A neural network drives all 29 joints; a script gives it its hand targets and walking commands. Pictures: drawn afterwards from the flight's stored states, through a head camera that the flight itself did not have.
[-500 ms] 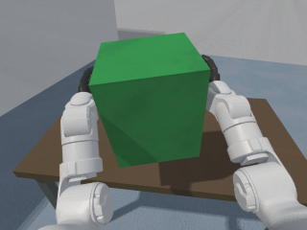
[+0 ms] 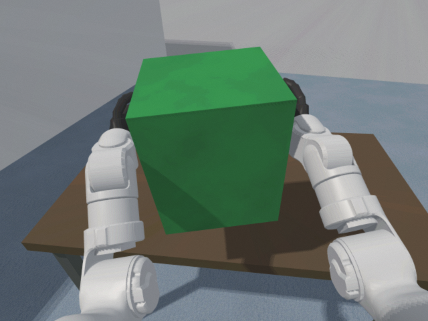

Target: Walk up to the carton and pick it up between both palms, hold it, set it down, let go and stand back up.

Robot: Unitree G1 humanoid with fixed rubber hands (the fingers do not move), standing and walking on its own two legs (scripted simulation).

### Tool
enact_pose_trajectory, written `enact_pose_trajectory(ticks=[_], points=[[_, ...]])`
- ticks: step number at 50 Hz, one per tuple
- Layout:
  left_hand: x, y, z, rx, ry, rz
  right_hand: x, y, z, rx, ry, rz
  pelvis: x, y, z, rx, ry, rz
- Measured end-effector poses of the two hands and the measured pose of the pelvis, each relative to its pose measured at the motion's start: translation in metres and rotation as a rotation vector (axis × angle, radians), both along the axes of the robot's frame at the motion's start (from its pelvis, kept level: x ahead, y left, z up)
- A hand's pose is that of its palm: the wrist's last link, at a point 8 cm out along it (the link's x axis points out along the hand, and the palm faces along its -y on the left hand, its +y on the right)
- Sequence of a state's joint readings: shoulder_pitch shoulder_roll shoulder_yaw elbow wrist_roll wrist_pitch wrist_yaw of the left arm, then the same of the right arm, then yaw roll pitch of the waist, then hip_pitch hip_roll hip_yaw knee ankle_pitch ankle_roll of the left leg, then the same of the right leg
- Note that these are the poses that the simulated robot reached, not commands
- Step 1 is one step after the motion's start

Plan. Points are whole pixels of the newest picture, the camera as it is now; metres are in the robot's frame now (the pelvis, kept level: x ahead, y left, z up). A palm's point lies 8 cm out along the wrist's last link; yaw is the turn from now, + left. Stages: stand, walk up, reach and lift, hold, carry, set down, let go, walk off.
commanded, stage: hold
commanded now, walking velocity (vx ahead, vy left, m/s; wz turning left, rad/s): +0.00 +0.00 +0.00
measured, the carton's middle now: (212, 141) +0.37 +0.00 +0.22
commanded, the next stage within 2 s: none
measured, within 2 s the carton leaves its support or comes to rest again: neither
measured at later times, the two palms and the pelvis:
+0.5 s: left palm (115, 137) +0.36 +0.16 +0.25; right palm (290, 119) +0.37 -0.14 +0.26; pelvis +0.01 +0.00 +0.00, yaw +1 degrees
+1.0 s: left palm (117, 132) +0.37 +0.16 +0.26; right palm (291, 115) +0.37 -0.14 +0.26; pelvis +0.00 +0.00 +0.00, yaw +0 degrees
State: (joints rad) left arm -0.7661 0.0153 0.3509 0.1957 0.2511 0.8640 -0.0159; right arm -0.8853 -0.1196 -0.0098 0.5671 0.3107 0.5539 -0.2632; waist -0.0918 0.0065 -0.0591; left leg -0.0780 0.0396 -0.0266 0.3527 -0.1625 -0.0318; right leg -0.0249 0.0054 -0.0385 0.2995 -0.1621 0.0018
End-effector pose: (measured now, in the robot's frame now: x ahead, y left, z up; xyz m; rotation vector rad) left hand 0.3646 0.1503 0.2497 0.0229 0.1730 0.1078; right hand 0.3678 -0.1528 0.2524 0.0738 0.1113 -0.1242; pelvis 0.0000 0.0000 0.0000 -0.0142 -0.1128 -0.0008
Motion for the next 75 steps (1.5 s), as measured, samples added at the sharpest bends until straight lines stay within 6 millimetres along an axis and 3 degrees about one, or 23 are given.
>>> enact_pose_trajectory(ticks=[10,30,45,60,75], points=[[0.003,0.006,0.005,-0.021,-0.009,0.008,0.005,0.006,0.012,-0.013,-0.005,0.007,0.002,-0.003,0.000,0.001,0.003,-0.001],[-0.004,0.009,0.001,-0.004,-0.019,0.003,-0.003,0.009,0.003,0.008,-0.007,0.002,0.002,0.005,0.000,-0.005,-0.013,0.006],[-0.003,0.006,0.008,-0.012,-0.012,0.013,0.000,0.007,0.009,0.005,0.001,0.014,-0.004,-0.001,0.000,0.002,-0.001,0.002],[0.008,0.011,0.000,-0.011,-0.005,0.002,0.008,0.011,0.005,-0.009,0.013,0.007,0.006,0.001,0.000,-0.004,0.009,0.012],[-0.001,0.009,0.002,-0.004,-0.033,0.013,0.001,0.010,0.002,0.018,-0.012,0.008,0.008,0.005,0.000,-0.006,-0.001,0.008]])
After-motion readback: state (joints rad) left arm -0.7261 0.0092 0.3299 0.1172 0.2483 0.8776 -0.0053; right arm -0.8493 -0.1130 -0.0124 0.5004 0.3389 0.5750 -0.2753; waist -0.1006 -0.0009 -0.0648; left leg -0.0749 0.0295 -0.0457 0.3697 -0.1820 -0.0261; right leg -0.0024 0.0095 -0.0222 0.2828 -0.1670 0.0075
